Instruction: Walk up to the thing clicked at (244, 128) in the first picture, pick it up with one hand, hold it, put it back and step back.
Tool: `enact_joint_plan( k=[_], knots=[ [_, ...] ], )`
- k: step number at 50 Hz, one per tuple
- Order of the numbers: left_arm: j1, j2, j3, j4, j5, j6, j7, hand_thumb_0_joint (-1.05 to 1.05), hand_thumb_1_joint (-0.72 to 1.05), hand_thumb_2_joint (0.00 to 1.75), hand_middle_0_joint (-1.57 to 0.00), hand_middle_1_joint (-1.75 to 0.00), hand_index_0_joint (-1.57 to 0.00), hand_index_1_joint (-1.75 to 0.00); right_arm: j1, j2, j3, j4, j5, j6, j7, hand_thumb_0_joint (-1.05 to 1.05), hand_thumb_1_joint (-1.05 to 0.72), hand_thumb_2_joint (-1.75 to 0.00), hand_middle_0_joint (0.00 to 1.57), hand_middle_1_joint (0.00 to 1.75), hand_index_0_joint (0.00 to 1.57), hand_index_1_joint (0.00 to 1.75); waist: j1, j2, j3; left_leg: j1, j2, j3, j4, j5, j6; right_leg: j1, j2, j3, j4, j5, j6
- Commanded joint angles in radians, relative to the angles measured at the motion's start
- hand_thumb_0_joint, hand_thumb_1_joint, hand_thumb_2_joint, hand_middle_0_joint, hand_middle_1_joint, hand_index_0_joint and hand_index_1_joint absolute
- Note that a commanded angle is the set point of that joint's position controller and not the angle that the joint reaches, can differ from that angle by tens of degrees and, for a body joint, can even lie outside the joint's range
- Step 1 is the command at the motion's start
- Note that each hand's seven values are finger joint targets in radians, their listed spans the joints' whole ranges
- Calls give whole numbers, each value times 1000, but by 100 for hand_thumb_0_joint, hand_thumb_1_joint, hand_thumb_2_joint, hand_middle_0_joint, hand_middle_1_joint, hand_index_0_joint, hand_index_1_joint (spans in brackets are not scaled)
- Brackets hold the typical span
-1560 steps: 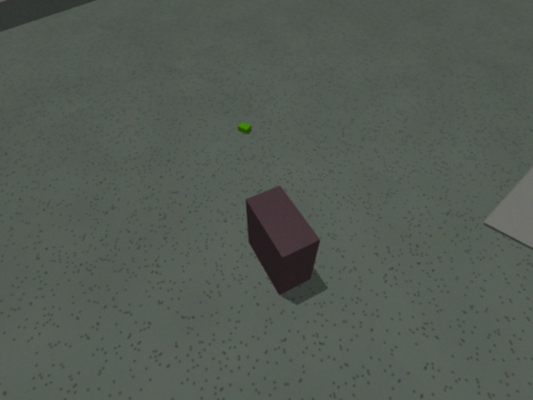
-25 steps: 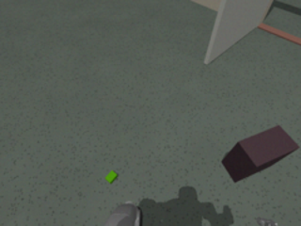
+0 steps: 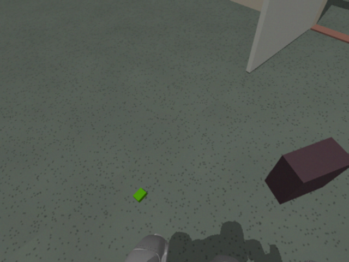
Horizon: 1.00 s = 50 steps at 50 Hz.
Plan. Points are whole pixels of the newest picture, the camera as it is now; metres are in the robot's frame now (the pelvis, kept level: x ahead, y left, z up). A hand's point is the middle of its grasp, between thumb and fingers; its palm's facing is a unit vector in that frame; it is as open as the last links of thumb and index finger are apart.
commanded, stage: walk up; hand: left
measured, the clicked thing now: (140, 195) +0.50 +0.29 -0.75
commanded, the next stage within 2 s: stand in 0.18 s
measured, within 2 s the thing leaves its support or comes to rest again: neither
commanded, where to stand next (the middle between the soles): +0.12 +0.02 m, yaw +0 degrees
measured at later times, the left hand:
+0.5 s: hand out of the picture +0.11 +0.27 -0.14, palm faces +0.02 -0.95 -0.32, open 7.4 cm
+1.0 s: hand (76, 259) +0.12 +0.27 -0.13, palm faces +0.02 -0.93 -0.36, open 7.4 cm
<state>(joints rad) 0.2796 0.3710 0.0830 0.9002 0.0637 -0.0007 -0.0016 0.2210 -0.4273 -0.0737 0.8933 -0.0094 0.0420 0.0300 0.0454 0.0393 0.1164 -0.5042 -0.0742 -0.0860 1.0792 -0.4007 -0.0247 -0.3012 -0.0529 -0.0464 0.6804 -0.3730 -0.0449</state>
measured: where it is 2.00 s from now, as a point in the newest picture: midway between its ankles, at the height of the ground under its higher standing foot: outside the picture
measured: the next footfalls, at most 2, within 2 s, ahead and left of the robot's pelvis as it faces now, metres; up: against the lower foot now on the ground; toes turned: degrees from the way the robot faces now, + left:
left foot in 0.16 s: +0.06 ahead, +0.15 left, +0.00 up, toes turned +3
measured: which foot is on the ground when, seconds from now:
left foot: up 0.00-0.14, down 0.16-1.00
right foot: down 0.00-1.00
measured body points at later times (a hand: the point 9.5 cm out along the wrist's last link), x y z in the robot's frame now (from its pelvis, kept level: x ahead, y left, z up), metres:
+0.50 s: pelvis +0.04 +0.02 +0.01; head +0.05 +0.02 +0.46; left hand +0.11 +0.32 -0.12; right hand +0.17 -0.26 -0.11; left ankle +0.02 +0.15 -0.73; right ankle +0.08 -0.10 -0.73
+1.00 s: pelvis +0.04 +0.01 +0.02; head +0.06 +0.01 +0.47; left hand +0.12 +0.32 -0.10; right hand +0.13 -0.29 -0.11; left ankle +0.02 +0.15 -0.73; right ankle +0.08 -0.10 -0.73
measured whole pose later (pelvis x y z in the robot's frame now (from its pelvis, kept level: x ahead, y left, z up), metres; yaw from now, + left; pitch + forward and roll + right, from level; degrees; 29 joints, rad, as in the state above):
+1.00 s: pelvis +0.04 +0.01 +0.02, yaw +3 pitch -2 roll +0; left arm 0.05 0.36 0.01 1.15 0.01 -0.02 -0.01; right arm 0.08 -0.36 0.00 1.16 -0.01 -0.01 0.01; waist -0.01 0.01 0.07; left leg -0.07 0.03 0.00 0.31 -0.20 -0.03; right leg -0.15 0.01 0.00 0.33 -0.14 -0.01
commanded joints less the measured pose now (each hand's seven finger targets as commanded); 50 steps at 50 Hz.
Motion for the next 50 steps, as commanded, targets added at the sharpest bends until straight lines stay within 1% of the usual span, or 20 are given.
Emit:
enact_joint_plan(
  k=[1, 3, 5, 7, 8, 9, 10, 11, 13, 15, 17, 18, 19, 20, 22, 24, 28, 35, 41, 50],
  knots=[
    [121, 312, 94, -97, -13, -45, -10, 0, 90, 90, -20, -30, -20, -30, -148, -198, -43, -136, -12, -76, 6, 0, -90, -90, 20, 30, 20, 30, 109, -239, -34, -210, 45, 54, -274, -128, -4, 357, -245, 424, -383, -371, -180],
    [151, 316, 86, -89, -22, -40, -16, 0, 90, 90, -20, -30, -20, -30, -137, -172, -35, -122, -17, -86, 9, 0, -90, -90, 20, 30, 20, 30, 96, -219, -14, -114, 47, 85, -346, -124, 9, 314, -218, 360, -392, -268, -165],
    [80, 319, 75, -123, -23, -35, -27, 0, 90, 90, -20, -30, -20, -30, -34, -151, -33, -90, -8, -102, 12, 0, -90, -90, 20, 30, 20, 30, 31, -240, -29, 85, 57, 106, -510, -59, 43, 186, -193, 279, -376, -172, -152],
    [-27, 277, 46, -161, -29, -21, -36, 0, 90, 90, -20, -30, -20, -30, 208, -160, -58, -1, -7, -119, -4, 0, -90, -90, 20, 30, 20, 30, -117, -128, -96, 511, 23, 164, -710, 139, 63, -78, -97, 114, -161, -176, -97],
    [-13, 196, 23, -178, -28, -13, -37, 0, 90, 90, -20, -30, -20, -30, 323, -229, -84, 23, -21, -125, -22, 0, -90, -90, 20, 30, 20, 30, -168, 85, -121, 722, 125, -49, -752, -24, 92, -322, -19, 30, 117, -241, -41],
    [-40, 63, -5, -158, -52, -17, -10, 0, 90, 90, -20, -30, -20, -30, 130, -212, -46, -27, -25, -125, -40, 0, -90, -90, 20, 30, 20, 30, -88, 197, -18, 538, 406, -396, -864, 83, 83, -379, 66, 110, 154, -189, -4],
    [-61, 167, 12, -171, -73, -15, 15, 0, 90, 90, -20, -30, -20, -30, 68, -259, -57, -62, -22, -117, -49, 0, -90, -90, 20, 30, 20, 30, -84, 90, -27, 346, 463, -408, -836, 183, 224, -211, 24, 198, 172, -178, 3],
    [-42, 224, 22, -142, -87, -13, 18, 0, 90, 90, -20, -30, -20, -30, 2, -226, -47, -76, -15, -111, -52, 0, -90, -90, 20, 30, 20, 30, -43, 23, 3, 272, 414, -337, -825, 201, 255, -130, 21, 213, 199, -138, 12],
    [37, 199, 18, -65, -75, -14, 14, 0, 90, 90, -20, -30, -20, -30, -96, -184, -28, -83, -8, -101, -54, 0, -90, -90, 20, 30, 20, 30, -8, 112, -33, 310, 349, -187, -814, 228, 217, -83, 8, 174, 116, -103, 22],
    [62, 186, 9, -19, -66, -25, 9, 0, 90, 90, -20, -30, -20, -30, -128, -187, -23, -64, 2, -97, -50, 0, -90, -90, 20, 30, 20, 30, 6, 145, -71, 259, 297, -87, -748, 380, 171, 78, 0, 99, -48, -2, 32],
    [49, 177, 1, 12, -60, -37, 7, 0, 90, 90, -20, -30, -20, -30, -115, -177, -14, -36, 5, -89, -46, 0, -90, -90, 20, 30, 20, 30, -1, 105, -84, 244, 241, -23, -678, 367, 111, 188, 16, 85, -260, 248, 33],
    [15, 215, 0, 7, -49, -44, 8, 0, 90, 90, -20, -30, -20, -30, -95, -145, -4, -25, 15, -87, -46, 0, -90, -90, 20, 30, 20, 30, -18, 31, -111, 249, 207, -5, -649, 343, 66, 230, -32, 162, -274, 418, 14],
    [-66, 261, 1, -10, -44, -47, 8, 0, 90, 90, -20, -30, -20, -30, -77, -144, -1, -19, 18, -86, -47, 0, -90, -90, 20, 30, 20, 30, -64, -16, -108, 235, 166, 9, -669, 211, 48, 205, -79, 237, -284, 419, -9],
    [-93, 259, -6, 7, -53, -45, 4, 0, 90, 90, -20, -30, -20, -30, -65, -145, 1, 10, 21, -81, -47, 0, -90, -90, 20, 30, 20, 30, -70, -38, -85, 304, 149, 13, -712, 116, 56, 105, -90, 242, -272, 327, -33],
    [-121, 197, -30, 32, -63, -42, -3, 0, 90, 90, -20, -30, -20, -30, -106, -157, 6, 46, 7, -81, -43, 0, -90, -90, 20, 30, 20, 30, -49, -36, -87, 345, 185, -23, -736, 168, 62, 108, -53, 193, -276, 274, -12],
    [-126, 194, -36, 52, -66, -46, 1, 0, 90, 90, -20, -30, -20, -30, -131, -152, 9, 62, 6, -86, -40, 0, -90, -90, 20, 30, 20, 30, -40, -61, -127, 390, 192, -12, -712, 326, 61, 149, -61, 186, -286, 391, -4],
    [-167, 188, -40, 84, -67, -50, 7, 0, 90, 90, -20, -30, -20, -30, -141, -143, 19, 101, 11, -90, -41, 0, -90, -90, 20, 30, 20, 30, -47, -48, -177, 434, 200, 6, -719, 496, 49, 212, -71, 170, -279, 566, 0],
    [-236, 180, -38, 126, -64, -50, 11, 0, 90, 90, -20, -30, -20, -30, -203, -129, 27, 141, 11, -81, -37, 0, -90, -90, 20, 30, 20, 30, -49, -49, -197, 450, 205, 16, -760, 476, 39, 249, -78, 156, -333, 558, 20],
    [-278, 194, -34, 161, -62, -45, 10, 0, 90, 90, -20, -30, -20, -30, -222, -124, 31, 174, 5, -75, -32, 0, -90, -90, 20, 30, 20, 30, -43, -50, -147, 402, 197, 13, -813, 286, 33, 222, -72, 160, -397, 350, 24],
    [-279, 206, -36, 191, -61, -42, 7, 0, 90, 90, -20, -30, -20, -30, -203, -131, 34, 201, 2, -77, -30, 0, -90, -90, 20, 30, 20, 30, -43, -42, -155, 398, 203, 6, -823, 262, 38, 204, -73, 164, -417, 284, 21]
  ],
)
